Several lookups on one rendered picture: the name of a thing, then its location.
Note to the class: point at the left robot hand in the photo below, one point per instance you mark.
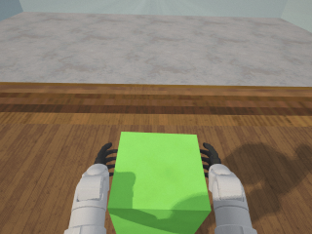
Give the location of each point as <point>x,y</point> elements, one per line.
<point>101,157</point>

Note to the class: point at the carton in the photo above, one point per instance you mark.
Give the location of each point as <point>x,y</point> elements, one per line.
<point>158,185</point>

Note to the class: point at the robot left forearm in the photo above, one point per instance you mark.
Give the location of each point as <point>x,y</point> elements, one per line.
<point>90,202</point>

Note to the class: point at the robot right forearm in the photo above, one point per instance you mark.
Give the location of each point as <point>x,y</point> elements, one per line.
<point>231,209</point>

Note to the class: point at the right robot hand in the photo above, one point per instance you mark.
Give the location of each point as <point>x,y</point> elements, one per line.
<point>213,157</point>

